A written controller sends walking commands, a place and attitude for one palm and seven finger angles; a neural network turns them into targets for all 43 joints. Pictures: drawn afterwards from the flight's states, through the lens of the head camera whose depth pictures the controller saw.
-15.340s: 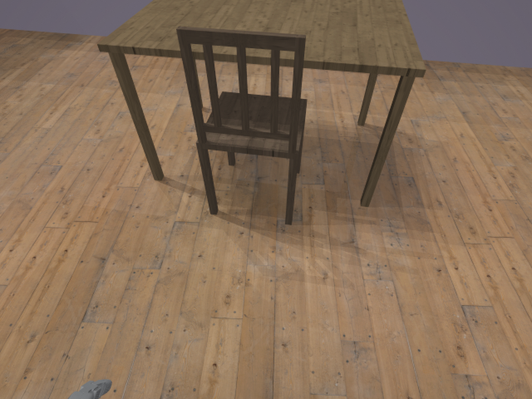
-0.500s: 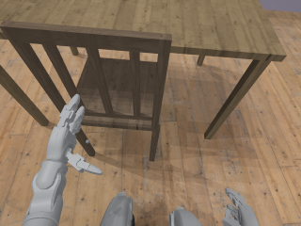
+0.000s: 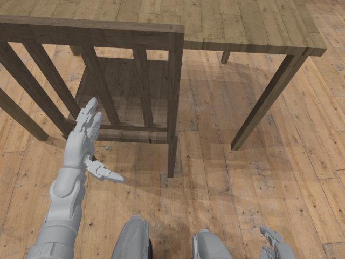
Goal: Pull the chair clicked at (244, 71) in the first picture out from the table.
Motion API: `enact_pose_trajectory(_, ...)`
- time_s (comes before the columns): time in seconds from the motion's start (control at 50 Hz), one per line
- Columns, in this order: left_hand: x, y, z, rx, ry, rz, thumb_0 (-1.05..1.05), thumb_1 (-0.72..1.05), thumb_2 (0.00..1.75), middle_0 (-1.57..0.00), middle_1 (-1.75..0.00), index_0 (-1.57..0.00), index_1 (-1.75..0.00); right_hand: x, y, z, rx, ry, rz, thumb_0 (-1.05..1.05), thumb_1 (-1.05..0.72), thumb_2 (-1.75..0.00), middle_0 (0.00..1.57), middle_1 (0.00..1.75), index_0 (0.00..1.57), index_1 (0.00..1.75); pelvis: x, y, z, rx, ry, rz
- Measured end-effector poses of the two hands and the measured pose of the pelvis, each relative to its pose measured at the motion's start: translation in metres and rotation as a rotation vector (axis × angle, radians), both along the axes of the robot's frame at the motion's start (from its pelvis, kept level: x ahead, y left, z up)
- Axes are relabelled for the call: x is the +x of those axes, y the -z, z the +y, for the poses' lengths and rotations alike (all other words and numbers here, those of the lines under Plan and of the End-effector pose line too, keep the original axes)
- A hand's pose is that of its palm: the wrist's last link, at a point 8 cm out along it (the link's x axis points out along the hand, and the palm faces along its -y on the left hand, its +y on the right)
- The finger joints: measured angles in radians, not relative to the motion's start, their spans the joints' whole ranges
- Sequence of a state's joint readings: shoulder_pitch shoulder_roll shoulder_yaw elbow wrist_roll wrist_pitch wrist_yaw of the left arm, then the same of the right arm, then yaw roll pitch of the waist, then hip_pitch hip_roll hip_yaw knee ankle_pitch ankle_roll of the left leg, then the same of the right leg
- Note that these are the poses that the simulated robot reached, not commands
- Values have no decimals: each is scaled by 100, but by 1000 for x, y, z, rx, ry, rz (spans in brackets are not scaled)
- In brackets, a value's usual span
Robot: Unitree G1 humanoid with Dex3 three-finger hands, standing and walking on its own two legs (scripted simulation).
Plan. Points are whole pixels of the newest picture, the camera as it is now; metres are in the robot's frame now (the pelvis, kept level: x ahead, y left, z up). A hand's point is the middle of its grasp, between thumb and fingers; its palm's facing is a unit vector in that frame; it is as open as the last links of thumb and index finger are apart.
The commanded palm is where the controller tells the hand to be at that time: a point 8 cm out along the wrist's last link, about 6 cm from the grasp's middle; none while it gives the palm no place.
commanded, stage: aim the fingers beside a spindle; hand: left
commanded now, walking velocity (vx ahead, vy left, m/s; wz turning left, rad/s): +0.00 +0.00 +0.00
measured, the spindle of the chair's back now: (103, 92) +0.51 +0.19 +0.03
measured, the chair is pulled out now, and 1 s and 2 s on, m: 0.00 0.00 0.00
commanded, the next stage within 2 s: none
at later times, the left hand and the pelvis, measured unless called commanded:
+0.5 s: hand (101, 143) +0.36 +0.17 +0.03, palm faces -0.04 -1.00 -0.05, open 16.9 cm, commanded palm +0.34 +0.22 +0.03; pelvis +0.00 +0.00 +0.00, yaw +0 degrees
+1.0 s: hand (99, 147) +0.36 +0.17 +0.02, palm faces -0.07 -1.00 -0.03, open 16.9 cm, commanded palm +0.33 +0.22 +0.02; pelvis +0.00 +0.01 +0.00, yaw +0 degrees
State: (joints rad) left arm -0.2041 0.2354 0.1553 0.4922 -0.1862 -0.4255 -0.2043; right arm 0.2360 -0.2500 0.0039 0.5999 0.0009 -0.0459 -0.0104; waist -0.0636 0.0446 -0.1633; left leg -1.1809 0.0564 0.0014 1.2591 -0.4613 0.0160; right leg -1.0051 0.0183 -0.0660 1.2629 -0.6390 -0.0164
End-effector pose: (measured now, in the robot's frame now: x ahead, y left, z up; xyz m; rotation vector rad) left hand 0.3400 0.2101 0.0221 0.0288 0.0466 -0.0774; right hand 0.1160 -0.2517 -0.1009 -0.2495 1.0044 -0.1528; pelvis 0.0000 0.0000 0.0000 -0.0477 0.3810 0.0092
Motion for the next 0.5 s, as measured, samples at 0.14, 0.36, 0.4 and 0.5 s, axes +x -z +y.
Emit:
enact_pose_trajectory(0.14,3,-11,12,29,-52,-47,-1,-50,30,-6,-8,-7,-8,2,0,-4,4,9,5,1,-91,-90,20,30,20,29,2,-1,-4,6,5,-2)
enact_pose_trajectory(0.36,-9,6,3,-12,0,23,-1,-50,30,-6,-8,-6,-8,14,-3,-7,-11,-13,-21,1,-91,-90,20,30,20,29,2,-1,-4,0,-8,-2)
enact_pose_trajectory(0.4,-6,6,1,-10,-4,1,-1,-50,30,-6,-8,-6,-8,16,-3,-7,-20,-15,-28,1,-91,-90,20,30,20,29,1,1,-4,-2,-6,-1)
enact_pose_trajectory(0.5,4,-12,10,20,-35,-79,-1,-50,30,-6,-8,-7,-8,16,-2,-4,-14,-12,-34,1,-91,-90,20,30,20,29,0,2,-3,-1,-1,-3)
